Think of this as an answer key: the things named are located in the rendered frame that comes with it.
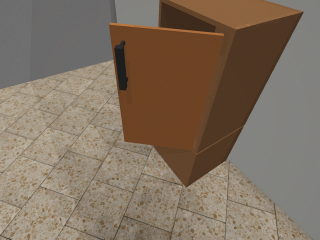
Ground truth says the cupboard door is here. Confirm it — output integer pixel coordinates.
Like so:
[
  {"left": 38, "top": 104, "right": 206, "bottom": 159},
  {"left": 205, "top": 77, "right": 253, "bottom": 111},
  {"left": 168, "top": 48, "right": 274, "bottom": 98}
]
[{"left": 109, "top": 22, "right": 224, "bottom": 150}]

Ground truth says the handle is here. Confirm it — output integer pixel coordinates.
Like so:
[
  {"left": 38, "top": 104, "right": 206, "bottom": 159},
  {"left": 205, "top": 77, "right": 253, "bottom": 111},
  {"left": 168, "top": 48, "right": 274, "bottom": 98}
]
[{"left": 114, "top": 40, "right": 128, "bottom": 91}]

